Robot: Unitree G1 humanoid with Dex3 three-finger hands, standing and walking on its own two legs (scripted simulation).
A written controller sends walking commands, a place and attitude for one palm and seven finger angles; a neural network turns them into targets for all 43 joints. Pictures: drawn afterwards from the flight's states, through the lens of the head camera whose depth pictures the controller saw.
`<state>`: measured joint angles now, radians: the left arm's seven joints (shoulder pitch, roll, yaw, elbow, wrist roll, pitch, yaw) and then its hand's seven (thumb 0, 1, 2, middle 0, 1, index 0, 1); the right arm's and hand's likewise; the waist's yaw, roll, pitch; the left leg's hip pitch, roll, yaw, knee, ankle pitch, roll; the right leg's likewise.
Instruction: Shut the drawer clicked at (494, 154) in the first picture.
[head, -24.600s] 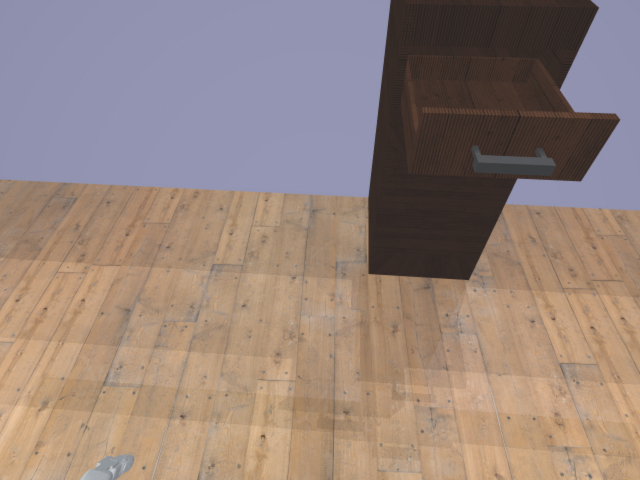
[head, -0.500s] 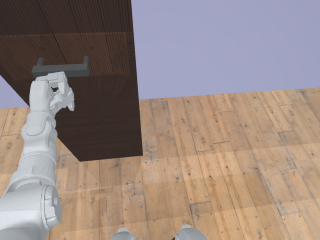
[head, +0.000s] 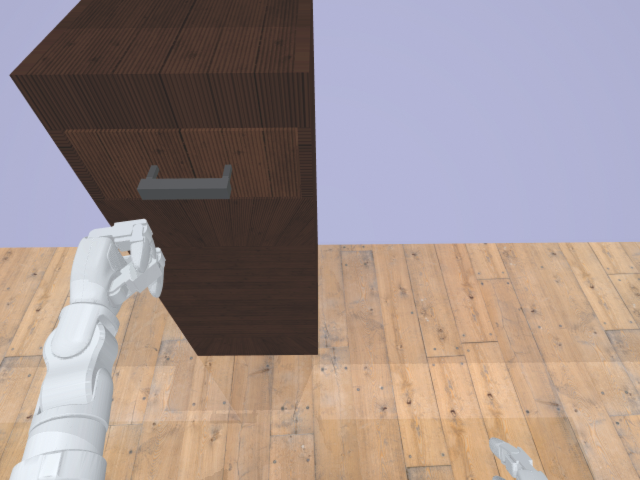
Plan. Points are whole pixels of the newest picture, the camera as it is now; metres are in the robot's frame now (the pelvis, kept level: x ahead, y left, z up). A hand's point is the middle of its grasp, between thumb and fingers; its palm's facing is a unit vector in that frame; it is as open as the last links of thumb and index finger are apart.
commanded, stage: draw the hand back to the body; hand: left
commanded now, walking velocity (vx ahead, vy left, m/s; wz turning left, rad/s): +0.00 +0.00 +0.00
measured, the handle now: (188, 179) +0.54 +0.22 +0.05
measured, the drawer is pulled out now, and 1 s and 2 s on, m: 0.00 0.00 0.00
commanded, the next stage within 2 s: step back with the hand held close in 1.00 s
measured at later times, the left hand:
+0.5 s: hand (74, 337) +0.23 +0.23 +0.15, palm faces +0.34 -0.89 -0.31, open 3.3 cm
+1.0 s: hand out of the picture +0.15 +0.24 +0.18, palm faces +0.43 -0.81 -0.40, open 3.2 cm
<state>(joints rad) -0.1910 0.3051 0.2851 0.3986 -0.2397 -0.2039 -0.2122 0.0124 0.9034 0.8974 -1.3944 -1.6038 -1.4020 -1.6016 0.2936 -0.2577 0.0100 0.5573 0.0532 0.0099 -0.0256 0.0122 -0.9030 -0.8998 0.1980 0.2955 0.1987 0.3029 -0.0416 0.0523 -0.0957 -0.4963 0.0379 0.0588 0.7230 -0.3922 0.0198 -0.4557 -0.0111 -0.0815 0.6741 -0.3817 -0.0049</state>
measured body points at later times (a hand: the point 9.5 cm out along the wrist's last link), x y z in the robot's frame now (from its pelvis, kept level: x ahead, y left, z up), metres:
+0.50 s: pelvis -0.01 +0.00 +0.02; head -0.03 -0.03 +0.47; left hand +0.21 +0.27 +0.16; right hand +0.18 -0.22 -0.06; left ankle -0.02 +0.10 -0.72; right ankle -0.03 -0.12 -0.72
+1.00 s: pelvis -0.02 -0.01 +0.03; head -0.04 -0.04 +0.47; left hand +0.13 +0.28 +0.20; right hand +0.18 -0.22 -0.06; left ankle -0.02 +0.10 -0.72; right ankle -0.03 -0.12 -0.72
